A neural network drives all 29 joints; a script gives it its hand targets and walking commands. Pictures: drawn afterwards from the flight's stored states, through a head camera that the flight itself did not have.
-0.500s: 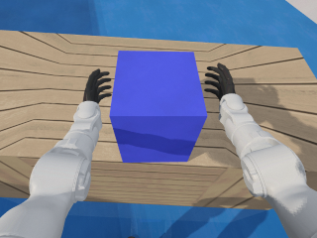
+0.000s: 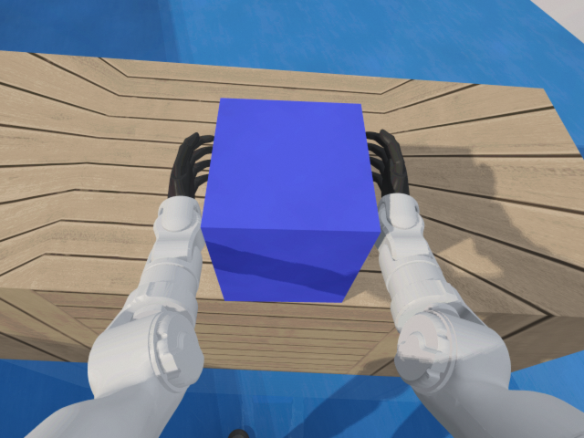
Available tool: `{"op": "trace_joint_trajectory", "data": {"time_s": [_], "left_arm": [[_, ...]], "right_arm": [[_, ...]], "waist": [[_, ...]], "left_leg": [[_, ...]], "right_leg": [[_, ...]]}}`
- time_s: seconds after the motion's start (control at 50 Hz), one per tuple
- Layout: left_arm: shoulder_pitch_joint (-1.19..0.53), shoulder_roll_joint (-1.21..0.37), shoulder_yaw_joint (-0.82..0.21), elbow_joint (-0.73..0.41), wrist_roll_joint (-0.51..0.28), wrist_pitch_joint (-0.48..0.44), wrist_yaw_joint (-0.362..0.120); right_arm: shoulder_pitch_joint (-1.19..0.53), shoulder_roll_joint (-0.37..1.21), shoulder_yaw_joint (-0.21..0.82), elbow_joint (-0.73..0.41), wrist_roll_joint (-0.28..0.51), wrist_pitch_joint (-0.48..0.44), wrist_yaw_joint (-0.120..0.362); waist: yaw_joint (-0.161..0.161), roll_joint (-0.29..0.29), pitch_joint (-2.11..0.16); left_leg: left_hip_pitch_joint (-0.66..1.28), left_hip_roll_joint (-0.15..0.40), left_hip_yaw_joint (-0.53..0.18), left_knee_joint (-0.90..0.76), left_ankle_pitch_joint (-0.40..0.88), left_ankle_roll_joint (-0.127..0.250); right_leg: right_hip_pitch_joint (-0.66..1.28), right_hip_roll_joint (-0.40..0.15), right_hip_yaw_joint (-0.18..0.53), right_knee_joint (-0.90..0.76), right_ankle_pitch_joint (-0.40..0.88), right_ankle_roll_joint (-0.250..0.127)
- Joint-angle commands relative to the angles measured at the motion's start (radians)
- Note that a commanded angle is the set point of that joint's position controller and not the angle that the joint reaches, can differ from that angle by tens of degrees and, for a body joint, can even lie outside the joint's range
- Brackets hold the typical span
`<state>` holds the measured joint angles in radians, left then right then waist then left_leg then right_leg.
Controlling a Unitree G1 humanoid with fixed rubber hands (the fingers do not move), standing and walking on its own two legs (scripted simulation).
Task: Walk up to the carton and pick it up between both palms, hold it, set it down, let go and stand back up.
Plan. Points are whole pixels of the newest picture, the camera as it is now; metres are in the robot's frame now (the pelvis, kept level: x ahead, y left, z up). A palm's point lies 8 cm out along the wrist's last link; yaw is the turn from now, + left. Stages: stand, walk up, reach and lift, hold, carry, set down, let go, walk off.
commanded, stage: reach and lift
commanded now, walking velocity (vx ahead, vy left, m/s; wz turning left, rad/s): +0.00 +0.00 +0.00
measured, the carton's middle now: (287, 210) +0.43 +0.03 +0.00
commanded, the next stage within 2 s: none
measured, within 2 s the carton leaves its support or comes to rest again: leaves its support in 1.78 s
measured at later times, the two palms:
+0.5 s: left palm (184, 199) +0.41 +0.18 +0.05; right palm (394, 193) +0.42 -0.12 +0.07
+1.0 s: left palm (185, 198) +0.41 +0.18 +0.05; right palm (395, 195) +0.42 -0.12 +0.07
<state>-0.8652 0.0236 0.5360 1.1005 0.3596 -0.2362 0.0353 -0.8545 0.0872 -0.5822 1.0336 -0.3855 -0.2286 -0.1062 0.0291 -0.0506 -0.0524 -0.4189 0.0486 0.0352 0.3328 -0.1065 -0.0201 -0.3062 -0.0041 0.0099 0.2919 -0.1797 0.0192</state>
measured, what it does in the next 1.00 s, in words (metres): stands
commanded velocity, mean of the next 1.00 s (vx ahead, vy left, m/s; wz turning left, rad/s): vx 0.00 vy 0.00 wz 0.00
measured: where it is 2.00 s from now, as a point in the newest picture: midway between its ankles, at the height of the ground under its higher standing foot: outside the picture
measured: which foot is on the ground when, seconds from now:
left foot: down 0.00-1.00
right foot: down 0.00-1.00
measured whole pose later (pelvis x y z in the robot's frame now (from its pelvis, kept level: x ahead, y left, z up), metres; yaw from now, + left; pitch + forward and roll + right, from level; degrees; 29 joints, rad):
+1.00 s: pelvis +0.01 -0.01 +0.00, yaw +0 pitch +7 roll +0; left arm -0.76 -0.06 0.57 0.83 0.46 -0.07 -0.05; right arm -0.76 0.16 -0.62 0.88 -0.46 -0.21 -0.06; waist 0.04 -0.08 0.02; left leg -0.29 0.06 0.09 0.28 -0.10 -0.02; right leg -0.19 -0.01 -0.02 0.26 -0.18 0.01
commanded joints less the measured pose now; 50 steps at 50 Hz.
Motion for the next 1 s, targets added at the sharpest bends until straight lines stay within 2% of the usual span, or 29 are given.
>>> {"op": "trace_joint_trajectory", "data": {"time_s": [0.0,0.12,0.2,0.3,0.34,0.44,0.46,0.62,0.82,0.98], "left_arm": [[-0.348,-0.502,-0.143,-0.063,0.128,0.07,-0.124],[-0.354,-0.529,-0.164,-0.186,0.106,0.111,-0.13],[-0.344,-0.537,-0.167,-0.206,0.109,0.106,-0.134],[-0.334,-0.523,-0.166,-0.224,0.112,0.133,-0.147],[-0.332,-0.527,-0.17,-0.235,0.107,0.136,-0.152],[-0.324,-0.521,-0.175,-0.238,0.112,0.135,-0.154],[-0.327,-0.521,-0.173,-0.243,0.116,0.136,-0.153],[-0.307,-0.526,-0.181,-0.243,0.123,0.16,-0.148],[-0.307,-0.536,-0.201,-0.256,0.116,0.162,-0.143],[-0.313,-0.526,-0.201,-0.237,0.108,0.162,-0.148]], "right_arm": [[-0.324,0.515,0.186,-0.032,-0.144,-0.01,0.187],[-0.334,0.531,0.208,-0.084,-0.145,-0.021,0.184],[-0.321,0.562,0.219,-0.099,-0.156,-0.036,0.178],[-0.305,0.57,0.23,-0.107,-0.137,-0.015,0.172],[-0.309,0.57,0.238,-0.126,-0.125,-0.022,0.172],[-0.293,0.569,0.236,-0.123,-0.134,-0.025,0.172],[-0.293,0.574,0.236,-0.124,-0.133,-0.026,0.173],[-0.302,0.549,0.222,-0.129,-0.127,-0.024,0.181],[-0.291,0.543,0.229,-0.108,-0.116,-0.037,0.175],[-0.307,0.545,0.245,-0.107,-0.117,-0.037,0.166]], "waist": [[0.031,0.061,-0.449],[0.017,0.051,-0.429],[0.022,0.04,-0.461],[0.024,0.034,-0.391],[0.03,0.038,-0.412],[0.025,0.032,-0.41],[0.033,0.041,-0.411],[0.037,0.046,-0.398],[0.037,0.071,-0.421],[0.032,0.047,-0.413]], "left_leg": [[0.447,-0.033,0.104,0.036,0.442,-0.035],[0.454,-0.041,0.13,0.038,0.455,-0.024],[0.434,-0.045,0.14,0.039,0.44,-0.013],[0.386,-0.051,0.148,0.016,0.384,0.002],[0.4,-0.049,0.149,0.025,0.41,0.004],[0.412,-0.046,0.147,0.024,0.417,0.006],[0.409,-0.048,0.149,0.026,0.419,0.007],[0.436,-0.039,0.15,0.016,0.401,0.008],[0.452,-0.036,0.148,0.032,0.447,0.006],[0.392,-0.041,0.148,0.008,0.381,0.02]], "right_leg": [[0.135,0.048,-0.104,-0.023,0.284,0.006],[0.169,0.044,-0.105,-0.014,0.309,0.029],[0.211,0.037,-0.102,0.001,0.348,0.038],[0.25,0.027,-0.099,0.011,0.356,0.05],[0.246,0.025,-0.098,0.02,0.374,0.053],[0.222,0.03,-0.103,0.008,0.357,0.047],[0.227,0.029,-0.103,0.01,0.358,0.047],[0.197,0.034,-0.113,-0.012,0.266,0.031],[0.175,0.034,-0.118,-0.015,0.289,0.023],[0.223,0.028,-0.119,-0.011,0.303,0.025]]}}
